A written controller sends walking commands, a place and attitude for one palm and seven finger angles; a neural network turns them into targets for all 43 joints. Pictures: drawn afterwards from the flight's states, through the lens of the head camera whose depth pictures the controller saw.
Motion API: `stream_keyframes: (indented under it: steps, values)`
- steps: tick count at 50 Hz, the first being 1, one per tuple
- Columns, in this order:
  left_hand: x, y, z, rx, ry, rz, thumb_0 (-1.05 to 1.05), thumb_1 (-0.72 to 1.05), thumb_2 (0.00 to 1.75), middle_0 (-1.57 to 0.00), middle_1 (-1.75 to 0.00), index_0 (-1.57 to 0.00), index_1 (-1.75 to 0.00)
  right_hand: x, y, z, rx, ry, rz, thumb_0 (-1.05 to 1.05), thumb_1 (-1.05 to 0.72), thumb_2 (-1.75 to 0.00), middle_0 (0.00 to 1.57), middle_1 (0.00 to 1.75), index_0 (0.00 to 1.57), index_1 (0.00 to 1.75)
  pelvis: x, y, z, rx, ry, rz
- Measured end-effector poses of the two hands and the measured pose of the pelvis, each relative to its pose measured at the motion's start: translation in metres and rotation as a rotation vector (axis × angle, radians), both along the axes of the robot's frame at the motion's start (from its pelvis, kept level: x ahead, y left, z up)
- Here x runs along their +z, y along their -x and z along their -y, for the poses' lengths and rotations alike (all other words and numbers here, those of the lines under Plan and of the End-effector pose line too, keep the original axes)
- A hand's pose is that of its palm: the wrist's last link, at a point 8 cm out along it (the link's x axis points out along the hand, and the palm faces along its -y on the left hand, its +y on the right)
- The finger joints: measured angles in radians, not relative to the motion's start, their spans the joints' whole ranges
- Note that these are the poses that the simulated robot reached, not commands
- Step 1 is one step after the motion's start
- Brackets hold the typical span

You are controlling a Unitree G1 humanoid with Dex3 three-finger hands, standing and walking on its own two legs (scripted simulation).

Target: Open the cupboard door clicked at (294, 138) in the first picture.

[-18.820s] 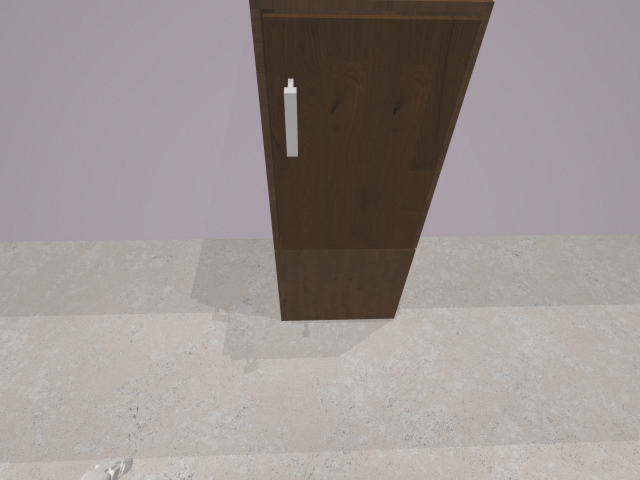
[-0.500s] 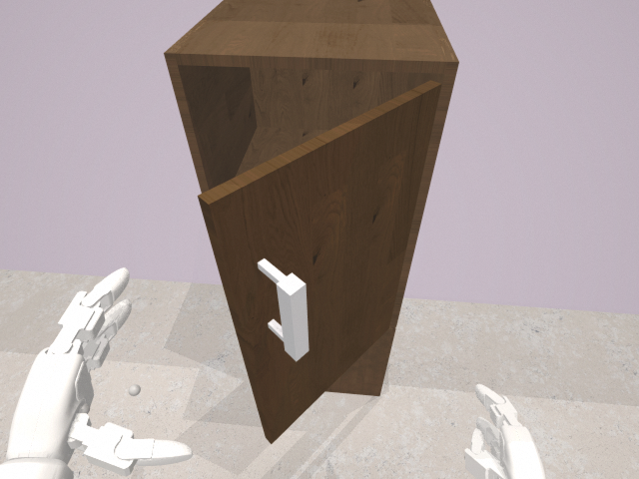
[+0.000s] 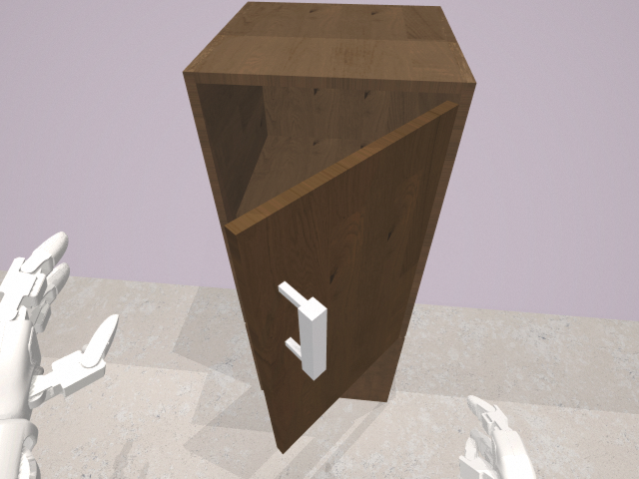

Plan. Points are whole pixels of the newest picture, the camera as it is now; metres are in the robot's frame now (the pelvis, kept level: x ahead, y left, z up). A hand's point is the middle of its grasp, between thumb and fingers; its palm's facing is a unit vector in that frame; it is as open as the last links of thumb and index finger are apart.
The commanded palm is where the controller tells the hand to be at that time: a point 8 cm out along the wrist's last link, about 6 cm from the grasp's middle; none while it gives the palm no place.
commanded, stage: draw the hand back to the body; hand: left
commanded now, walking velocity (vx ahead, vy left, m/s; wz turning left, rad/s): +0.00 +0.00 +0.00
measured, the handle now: (301, 331) +0.27 +0.06 +0.08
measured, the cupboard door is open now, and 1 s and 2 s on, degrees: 50 50 50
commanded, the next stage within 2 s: step back with the hand held close in 0.44 s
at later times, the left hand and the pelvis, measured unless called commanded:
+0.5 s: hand (68, 347) +0.18 +0.26 +0.16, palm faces +0.44 -0.82 -0.38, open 7.4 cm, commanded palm +0.13 +0.30 +0.17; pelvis -0.01 +0.00 +0.00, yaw +0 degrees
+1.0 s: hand (65, 364) +0.16 +0.25 +0.16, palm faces +0.34 -0.80 -0.49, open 7.4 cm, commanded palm +0.10 +0.30 +0.18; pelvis -0.04 +0.00 +0.00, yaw -1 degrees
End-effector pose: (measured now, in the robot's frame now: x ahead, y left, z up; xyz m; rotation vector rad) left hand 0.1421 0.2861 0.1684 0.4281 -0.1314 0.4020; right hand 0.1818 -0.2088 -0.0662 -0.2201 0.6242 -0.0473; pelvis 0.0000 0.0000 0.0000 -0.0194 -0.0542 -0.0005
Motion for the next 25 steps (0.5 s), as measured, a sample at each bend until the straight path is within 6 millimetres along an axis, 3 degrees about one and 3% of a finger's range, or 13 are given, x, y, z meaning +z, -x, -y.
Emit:
stream_keyframes:
  steps: [6,11,16,25]
  values:
    - [0.012,-0.004,-0.014,0.027,-0.029,0.038,0.01,0.69,0.81,-0.2,-0.3,-0.21,-0.3,0.001,0.0,0.0,-0.002,0.003,-0.016,0.02,-0.9,-0.9,0.2,0.3,0.2,0.3,0.002,0.0,-0.003,-0.003,0.0,0.005]
    - [0.009,-0.004,-0.014,0.027,-0.011,0.026,0.01,0.81,0.86,-0.2,-0.3,-0.21,-0.3,-0.001,0.005,0.001,-0.005,-0.003,-0.035,0.02,-0.9,-0.9,0.2,0.3,0.2,0.3,0.004,0.001,-0.005,-0.005,0.0,0.006]
    - [0.003,-0.001,-0.01,0.011,0.007,-0.002,0.01,0.86,0.88,-0.21,-0.3,-0.21,-0.3,-0.003,0.011,0.003,-0.01,-0.001,-0.053,0.02,-0.9,-0.9,0.2,0.3,0.2,0.3,0.004,0.004,-0.004,-0.004,-0.001,0.009]
    - [0.011,0.007,-0.008,0.027,-0.014,0.029,0.02,0.88,0.9,-0.21,-0.3,-0.21,-0.3,-0.004,0.017,0.004,-0.01,-0.011,-0.046,0.02,-0.9,-0.9,0.2,0.3,0.2,0.3,0.005,0.009,0.0,-0.002,-0.002,0.023]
